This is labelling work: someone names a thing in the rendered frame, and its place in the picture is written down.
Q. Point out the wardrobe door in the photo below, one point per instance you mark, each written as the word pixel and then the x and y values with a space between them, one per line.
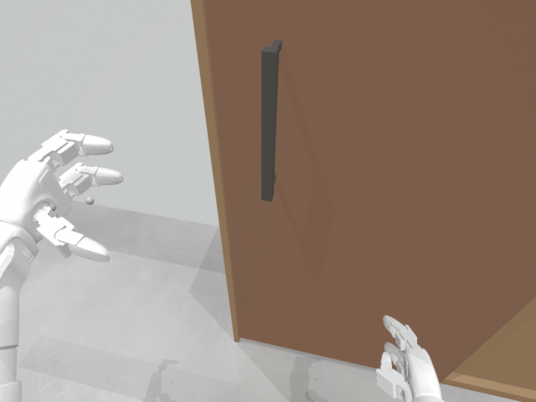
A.
pixel 509 356
pixel 405 171

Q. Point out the handle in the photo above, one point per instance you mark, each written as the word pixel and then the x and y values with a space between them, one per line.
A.
pixel 269 87

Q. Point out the robot left forearm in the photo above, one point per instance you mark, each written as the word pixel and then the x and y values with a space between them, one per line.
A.
pixel 17 251

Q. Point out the robot left hand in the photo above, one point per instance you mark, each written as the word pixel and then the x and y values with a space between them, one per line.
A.
pixel 31 185

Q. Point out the robot right hand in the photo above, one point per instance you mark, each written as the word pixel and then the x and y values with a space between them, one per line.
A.
pixel 415 375

